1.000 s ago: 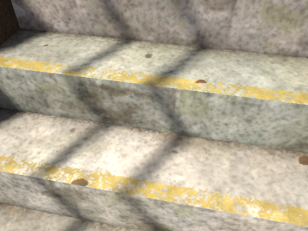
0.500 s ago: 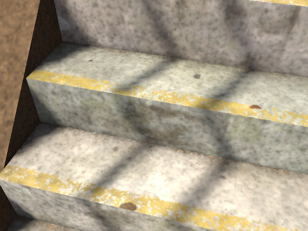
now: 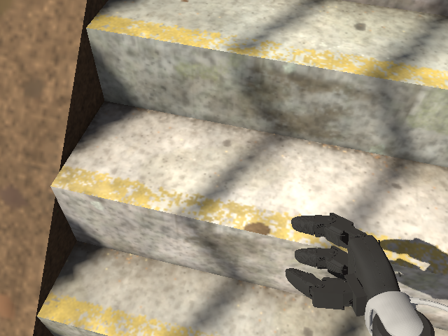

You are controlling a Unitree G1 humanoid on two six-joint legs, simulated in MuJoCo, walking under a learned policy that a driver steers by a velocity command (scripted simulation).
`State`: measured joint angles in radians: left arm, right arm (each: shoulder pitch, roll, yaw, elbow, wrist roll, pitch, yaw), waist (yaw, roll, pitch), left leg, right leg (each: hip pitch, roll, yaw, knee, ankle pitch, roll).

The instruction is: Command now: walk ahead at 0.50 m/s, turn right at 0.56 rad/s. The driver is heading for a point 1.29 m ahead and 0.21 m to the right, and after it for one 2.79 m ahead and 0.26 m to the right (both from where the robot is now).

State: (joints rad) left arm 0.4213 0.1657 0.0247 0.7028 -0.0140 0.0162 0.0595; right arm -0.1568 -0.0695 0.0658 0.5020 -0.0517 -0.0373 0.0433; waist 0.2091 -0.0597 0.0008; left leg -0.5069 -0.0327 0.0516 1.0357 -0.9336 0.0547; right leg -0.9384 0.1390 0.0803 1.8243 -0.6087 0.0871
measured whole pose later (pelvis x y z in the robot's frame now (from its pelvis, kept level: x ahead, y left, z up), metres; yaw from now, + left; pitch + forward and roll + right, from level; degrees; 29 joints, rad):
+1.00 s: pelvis +0.04 -0.04 -0.05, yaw -10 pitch +6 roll +8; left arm 0.34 0.17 -0.02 1.03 -0.02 0.00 0.05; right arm -0.09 -0.06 0.12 0.55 -0.01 -0.06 0.03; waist -0.02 -0.09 -0.03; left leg -1.22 -0.07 0.20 1.75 -0.49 0.12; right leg -0.04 -0.14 -0.07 0.15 0.02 -0.11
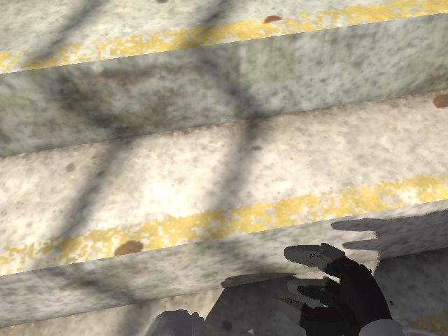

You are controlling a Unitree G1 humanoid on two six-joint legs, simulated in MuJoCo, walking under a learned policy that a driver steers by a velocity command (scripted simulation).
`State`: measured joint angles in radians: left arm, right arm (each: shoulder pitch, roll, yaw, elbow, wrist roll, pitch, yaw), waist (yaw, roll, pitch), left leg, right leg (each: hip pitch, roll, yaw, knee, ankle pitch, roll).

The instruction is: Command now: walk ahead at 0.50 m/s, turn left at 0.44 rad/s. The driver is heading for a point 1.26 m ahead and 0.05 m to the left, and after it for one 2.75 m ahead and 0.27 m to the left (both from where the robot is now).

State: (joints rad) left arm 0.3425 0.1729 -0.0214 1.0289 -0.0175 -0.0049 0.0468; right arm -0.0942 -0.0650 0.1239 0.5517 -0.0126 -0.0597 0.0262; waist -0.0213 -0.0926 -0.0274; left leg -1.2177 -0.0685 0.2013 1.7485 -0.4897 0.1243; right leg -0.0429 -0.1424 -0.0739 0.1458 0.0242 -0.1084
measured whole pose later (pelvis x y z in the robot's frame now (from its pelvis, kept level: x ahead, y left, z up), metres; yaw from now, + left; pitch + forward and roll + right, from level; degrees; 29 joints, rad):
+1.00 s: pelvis +0.17 -0.04 +0.19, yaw +10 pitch +4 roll +2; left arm 0.71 -0.01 -0.01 1.08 0.03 -0.03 0.09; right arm -0.15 -0.09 0.06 0.67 0.00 -0.05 0.10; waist 0.15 0.08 -0.05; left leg -0.97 -0.02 0.07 1.82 -0.15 0.06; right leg -0.05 -0.06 -0.06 0.17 -0.19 -0.01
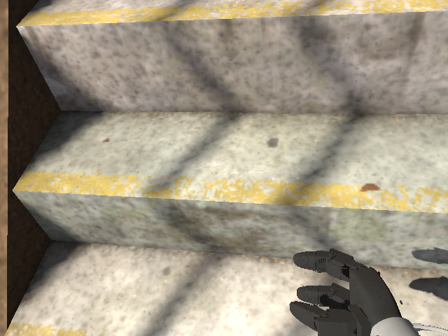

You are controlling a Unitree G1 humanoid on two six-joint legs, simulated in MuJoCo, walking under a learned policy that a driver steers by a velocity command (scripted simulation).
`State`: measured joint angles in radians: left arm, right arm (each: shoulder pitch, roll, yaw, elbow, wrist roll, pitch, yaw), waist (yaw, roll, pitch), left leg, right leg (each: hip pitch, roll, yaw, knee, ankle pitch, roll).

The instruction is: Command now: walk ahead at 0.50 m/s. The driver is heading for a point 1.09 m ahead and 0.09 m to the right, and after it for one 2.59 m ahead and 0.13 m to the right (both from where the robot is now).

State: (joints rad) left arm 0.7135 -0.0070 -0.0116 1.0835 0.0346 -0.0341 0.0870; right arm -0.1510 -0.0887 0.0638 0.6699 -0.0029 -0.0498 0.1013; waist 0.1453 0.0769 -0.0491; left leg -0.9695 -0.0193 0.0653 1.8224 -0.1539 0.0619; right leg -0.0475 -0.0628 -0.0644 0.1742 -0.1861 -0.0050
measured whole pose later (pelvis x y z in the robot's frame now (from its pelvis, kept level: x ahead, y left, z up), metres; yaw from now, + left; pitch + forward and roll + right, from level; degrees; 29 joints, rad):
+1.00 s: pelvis -0.06 +0.13 +0.05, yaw -1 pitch -1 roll +2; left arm -0.02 0.20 -0.04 0.43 0.00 0.01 -0.03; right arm 0.40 -0.16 0.07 0.69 -0.06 0.02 -0.07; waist -0.03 -0.04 -0.05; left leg -0.71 -0.05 0.05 1.31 -0.83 0.04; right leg -0.69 0.11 -0.02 1.70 -0.16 0.01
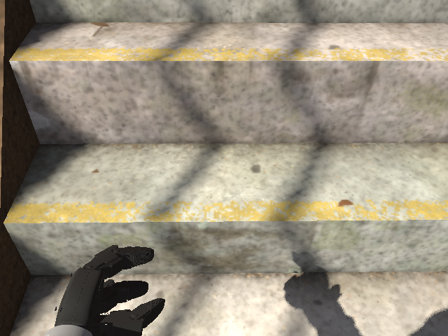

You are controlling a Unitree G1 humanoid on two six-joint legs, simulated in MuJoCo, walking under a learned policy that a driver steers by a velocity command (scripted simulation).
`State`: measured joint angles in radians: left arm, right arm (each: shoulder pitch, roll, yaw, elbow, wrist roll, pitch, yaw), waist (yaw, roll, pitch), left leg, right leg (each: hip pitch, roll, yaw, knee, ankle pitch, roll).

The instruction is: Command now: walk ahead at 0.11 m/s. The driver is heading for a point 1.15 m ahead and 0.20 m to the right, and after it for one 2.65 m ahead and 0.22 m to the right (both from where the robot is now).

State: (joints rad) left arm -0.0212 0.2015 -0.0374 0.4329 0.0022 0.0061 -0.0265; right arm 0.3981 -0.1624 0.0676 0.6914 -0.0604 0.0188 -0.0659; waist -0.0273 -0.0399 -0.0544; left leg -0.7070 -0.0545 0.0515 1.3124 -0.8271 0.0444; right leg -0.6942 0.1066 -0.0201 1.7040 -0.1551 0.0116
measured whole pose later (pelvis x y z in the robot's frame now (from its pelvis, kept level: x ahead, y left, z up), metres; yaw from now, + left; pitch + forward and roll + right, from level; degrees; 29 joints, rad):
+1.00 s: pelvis -0.30 +0.19 -0.29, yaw -11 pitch +1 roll -2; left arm 0.25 0.20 0.02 0.66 0.02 0.11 0.09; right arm 0.25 -0.15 0.00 0.57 -0.03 0.06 -0.14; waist -0.03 -0.05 0.00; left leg -0.31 0.08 0.31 0.50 -0.23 0.11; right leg -0.75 -0.01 0.10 1.44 -0.29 0.19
